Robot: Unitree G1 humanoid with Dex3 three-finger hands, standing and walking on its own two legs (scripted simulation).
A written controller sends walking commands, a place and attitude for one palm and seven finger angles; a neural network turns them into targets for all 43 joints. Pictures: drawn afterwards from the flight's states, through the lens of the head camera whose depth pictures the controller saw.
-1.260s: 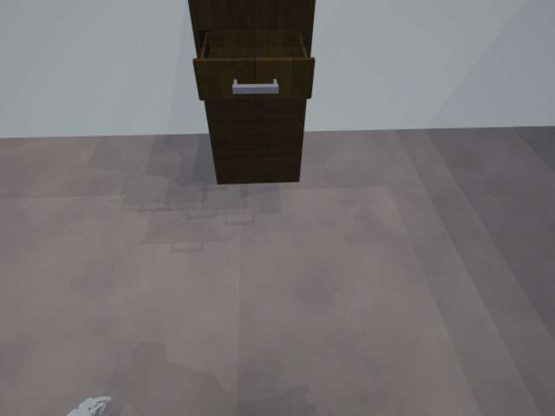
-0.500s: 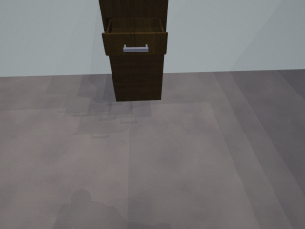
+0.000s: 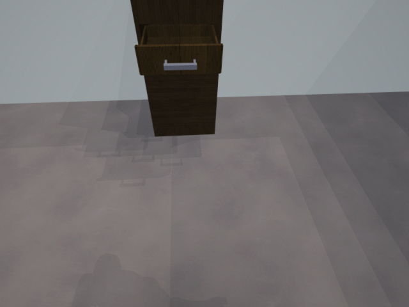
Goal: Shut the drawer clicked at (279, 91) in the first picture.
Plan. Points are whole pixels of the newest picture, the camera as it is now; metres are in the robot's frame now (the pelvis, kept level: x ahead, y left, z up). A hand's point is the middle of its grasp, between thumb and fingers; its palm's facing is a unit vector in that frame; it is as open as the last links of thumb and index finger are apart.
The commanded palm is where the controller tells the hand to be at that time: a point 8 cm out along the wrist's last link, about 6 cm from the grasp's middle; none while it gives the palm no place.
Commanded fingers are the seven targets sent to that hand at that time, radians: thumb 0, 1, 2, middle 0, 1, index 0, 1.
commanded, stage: look at it before walking up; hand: left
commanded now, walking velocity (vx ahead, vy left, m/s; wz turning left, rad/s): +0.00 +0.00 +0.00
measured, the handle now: (180, 64) +1.09 +0.17 -0.08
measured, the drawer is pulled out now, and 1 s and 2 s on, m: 0.24 0.24 0.24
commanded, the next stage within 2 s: walk to a spot facing it in 0.18 s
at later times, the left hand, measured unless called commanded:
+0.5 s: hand out of the picture +0.05 +0.22 -0.18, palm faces -0.03 -0.97 -0.24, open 7.4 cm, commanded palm none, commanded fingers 0.00 0.90 0.90 -0.20 -0.30 -0.20 -0.30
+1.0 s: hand (168, 283) +0.21 +0.10 -0.18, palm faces -0.16 -0.97 -0.18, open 7.3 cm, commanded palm none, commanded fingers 0.00 0.90 0.90 -0.20 -0.30 -0.20 -0.30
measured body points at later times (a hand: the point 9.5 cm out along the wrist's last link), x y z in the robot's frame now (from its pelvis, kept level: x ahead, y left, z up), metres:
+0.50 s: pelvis +0.03 +0.00 -0.01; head +0.01 +0.01 +0.44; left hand +0.05 +0.27 -0.16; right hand +0.05 -0.27 -0.15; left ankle +0.00 +0.13 -0.74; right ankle +0.01 -0.11 -0.75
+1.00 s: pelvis +0.18 -0.07 -0.01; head +0.19 -0.07 +0.44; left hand +0.22 +0.15 -0.16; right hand +0.15 -0.30 -0.16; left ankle +0.22 +0.06 -0.66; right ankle +0.15 -0.13 -0.75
